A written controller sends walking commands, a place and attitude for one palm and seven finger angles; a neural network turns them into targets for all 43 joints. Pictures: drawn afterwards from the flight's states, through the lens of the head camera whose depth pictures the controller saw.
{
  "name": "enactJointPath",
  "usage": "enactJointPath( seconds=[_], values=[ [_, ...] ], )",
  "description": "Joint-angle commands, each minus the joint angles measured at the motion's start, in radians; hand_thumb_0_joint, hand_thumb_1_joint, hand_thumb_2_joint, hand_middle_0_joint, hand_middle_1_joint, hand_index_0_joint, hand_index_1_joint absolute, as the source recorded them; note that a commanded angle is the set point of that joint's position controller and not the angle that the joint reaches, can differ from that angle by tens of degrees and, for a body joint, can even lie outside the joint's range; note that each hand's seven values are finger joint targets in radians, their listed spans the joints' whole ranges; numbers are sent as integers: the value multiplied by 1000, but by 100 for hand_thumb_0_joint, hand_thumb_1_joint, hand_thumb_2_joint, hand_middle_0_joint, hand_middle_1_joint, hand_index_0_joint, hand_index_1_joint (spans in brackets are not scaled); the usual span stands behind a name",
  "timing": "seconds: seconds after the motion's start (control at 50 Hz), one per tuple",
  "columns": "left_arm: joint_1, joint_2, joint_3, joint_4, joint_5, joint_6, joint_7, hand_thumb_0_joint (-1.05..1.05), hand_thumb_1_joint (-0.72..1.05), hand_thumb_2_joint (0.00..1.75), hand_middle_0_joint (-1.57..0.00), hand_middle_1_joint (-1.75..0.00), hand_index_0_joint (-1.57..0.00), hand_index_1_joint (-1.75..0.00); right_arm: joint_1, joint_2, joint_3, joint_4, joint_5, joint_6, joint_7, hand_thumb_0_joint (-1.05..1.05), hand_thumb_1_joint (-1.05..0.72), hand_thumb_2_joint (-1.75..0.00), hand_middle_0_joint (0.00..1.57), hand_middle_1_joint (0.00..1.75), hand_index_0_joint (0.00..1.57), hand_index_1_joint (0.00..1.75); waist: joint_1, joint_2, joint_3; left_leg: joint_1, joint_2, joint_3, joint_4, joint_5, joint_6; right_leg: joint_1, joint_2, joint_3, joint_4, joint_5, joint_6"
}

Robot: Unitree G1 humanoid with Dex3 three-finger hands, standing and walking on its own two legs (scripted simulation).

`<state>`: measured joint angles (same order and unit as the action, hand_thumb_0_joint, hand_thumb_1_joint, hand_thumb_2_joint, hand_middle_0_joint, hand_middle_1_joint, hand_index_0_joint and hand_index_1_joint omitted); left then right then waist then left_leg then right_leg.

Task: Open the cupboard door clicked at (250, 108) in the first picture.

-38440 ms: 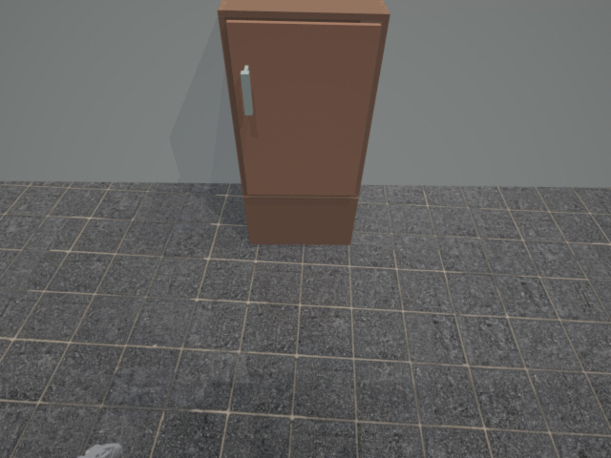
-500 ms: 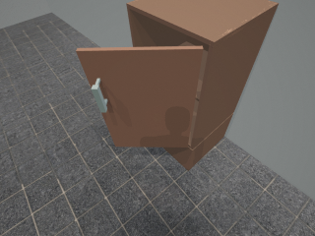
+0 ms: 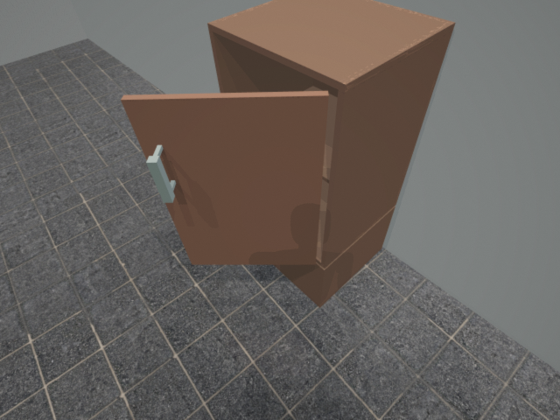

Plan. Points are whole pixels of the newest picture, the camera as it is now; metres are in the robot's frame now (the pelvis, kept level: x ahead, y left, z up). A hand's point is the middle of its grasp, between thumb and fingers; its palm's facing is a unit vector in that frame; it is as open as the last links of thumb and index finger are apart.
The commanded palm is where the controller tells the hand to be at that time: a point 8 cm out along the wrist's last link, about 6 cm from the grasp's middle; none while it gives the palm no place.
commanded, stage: come to a stop and stand still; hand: left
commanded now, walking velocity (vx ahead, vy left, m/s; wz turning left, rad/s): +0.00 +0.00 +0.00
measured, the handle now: (163, 174) +0.61 +0.29 -0.03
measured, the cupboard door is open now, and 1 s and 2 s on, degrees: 46 46 46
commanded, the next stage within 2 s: look again from close up in 0.80 s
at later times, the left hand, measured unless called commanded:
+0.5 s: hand out of the picture +0.02 +0.15 -0.17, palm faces +0.03 -0.98 -0.21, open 7.3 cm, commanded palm none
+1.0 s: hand out of the picture +0.04 +0.15 -0.17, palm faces +0.04 -0.97 -0.22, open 7.3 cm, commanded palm none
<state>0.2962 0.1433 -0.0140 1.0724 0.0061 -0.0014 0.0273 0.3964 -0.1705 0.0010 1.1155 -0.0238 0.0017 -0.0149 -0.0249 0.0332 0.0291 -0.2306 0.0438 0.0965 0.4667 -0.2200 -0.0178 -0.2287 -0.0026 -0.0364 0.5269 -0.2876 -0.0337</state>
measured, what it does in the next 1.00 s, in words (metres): stands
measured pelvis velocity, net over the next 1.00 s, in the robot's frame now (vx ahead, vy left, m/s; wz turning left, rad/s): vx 0.04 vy -0.02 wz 0.01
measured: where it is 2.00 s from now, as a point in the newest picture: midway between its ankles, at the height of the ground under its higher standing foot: outside the picture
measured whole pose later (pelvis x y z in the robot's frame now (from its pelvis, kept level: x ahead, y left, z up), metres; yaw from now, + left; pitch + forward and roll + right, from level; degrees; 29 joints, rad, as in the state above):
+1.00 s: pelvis +0.04 -0.02 +0.00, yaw +0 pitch -1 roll +1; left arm 0.28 0.14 0.00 1.12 0.01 -0.02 0.04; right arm 0.27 -0.14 0.00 1.15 -0.02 -0.02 -0.03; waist 0.00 0.02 0.03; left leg -0.14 0.07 0.08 0.41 -0.25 -0.06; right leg -0.13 0.03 -0.05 0.46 -0.32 -0.06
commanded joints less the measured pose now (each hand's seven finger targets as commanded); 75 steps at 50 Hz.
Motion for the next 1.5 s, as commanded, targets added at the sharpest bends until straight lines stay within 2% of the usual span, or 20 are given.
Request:
enactJointPath(
  seconds=[0.0,0.18,0.24,0.32,0.38,0.46,0.58,0.62,0.76,0.84,0.96,1.22,1.36,1.44,1.48],
  values=[
    [34,111,26,-15,0,-24,5,0,90,90,-20,-30,-20,-30,22,-47,-6,-26,8,-29,-10,0,-90,-90,20,30,20,30,20,-37,42,1,55,-84,-93,-17,38,-41,-96,125,-157,-17,-23],
    [49,90,24,23,2,-30,10,0,90,90,-20,-30,-20,-30,24,-28,-7,11,11,-30,-17,0,-90,-90,20,30,20,30,17,-36,34,41,66,-71,-82,66,32,-19,-92,112,-138,141,-22],
    [56,84,24,30,5,-30,11,0,90,90,-20,-30,-20,-30,3,-24,-10,9,12,-29,-19,0,-90,-90,20,30,20,30,20,-29,61,49,69,-67,-85,69,32,-34,-91,113,-143,157,-20],
    [55,86,27,31,5,-33,12,0,90,90,-20,-30,-20,-30,-11,-26,-14,4,11,-29,-20,0,-90,-90,20,30,20,30,16,-39,42,69,68,-63,-78,88,29,-25,-93,118,-141,196,-19],
    [59,87,27,31,7,-33,13,0,90,90,-20,-30,-20,-30,-28,-28,-13,8,11,-29,-21,0,-90,-90,20,30,20,30,18,-46,56,74,69,-61,-80,102,28,-27,-95,113,-143,224,-16],
    [61,94,31,29,8,-37,13,0,90,90,-20,-30,-20,-30,-40,-38,-16,-1,12,-30,-22,0,-90,-90,20,30,20,30,17,-60,28,91,68,-56,-70,128,26,1,-99,114,-140,296,-14],
    [62,105,35,26,7,-38,14,0,90,90,-20,-30,-20,-30,-58,-48,-15,-4,11,-30,-25,0,-90,-90,20,30,20,30,21,-41,7,103,71,-52,-66,164,22,37,-104,107,-132,376,-15],
    [60,109,35,26,6,-37,13,0,90,90,-20,-30,-20,-30,-65,-50,-14,-4,11,-29,-26,0,-90,-90,20,30,20,30,22,-28,15,102,71,-53,-68,155,20,35,-104,110,-138,370,-17],
    [51,109,36,21,7,-35,13,0,90,90,-20,-30,-20,-30,-67,-51,-14,-2,10,-25,-26,0,-90,-90,20,30,20,30,23,-42,38,96,70,-56,-76,147,19,35,-101,103,-152,352,-14],
    [54,112,38,21,7,-36,14,0,90,90,-20,-30,-20,-30,-66,-50,-13,0,10,-27,-26,0,-90,-90,20,30,20,30,25,-45,16,111,74,-53,-76,167,20,54,-101,98,-151,380,-14],
    [49,109,37,20,6,-34,14,0,90,90,-20,-30,-20,-30,-61,-49,-12,8,10,-25,-26,0,-90,-90,20,30,20,30,27,-51,47,94,73,-56,-88,143,19,40,-100,96,-160,335,-14],
    [61,101,36,26,4,-35,14,0,90,90,-20,-30,-20,-30,-49,-38,-12,19,9,-25,-26,0,-90,-90,20,30,20,30,28,-47,38,99,71,-58,-94,130,18,41,-99,98,-172,295,-15],
    [74,96,37,29,6,-37,16,0,90,90,-20,-30,-20,-30,-48,-37,-13,21,10,-28,-29,0,-90,-90,20,30,20,30,29,-47,22,105,72,-55,-81,171,19,62,-103,93,-159,379,-11],
    [80,93,37,33,6,-37,17,0,90,90,-20,-30,-20,-30,-54,-31,-15,22,11,-25,-30,0,-90,-90,20,30,20,30,28,-59,33,105,70,-53,-78,159,17,57,-103,93,-164,390,-7],
    [78,95,36,32,5,-36,17,0,90,90,-20,-30,-20,-30,-49,-34,-14,23,10,-25,-30,0,-90,-90,20,30,20,30,27,-41,33,107,72,-56,-83,159,17,53,-103,95,-164,366,-10]
  ],
)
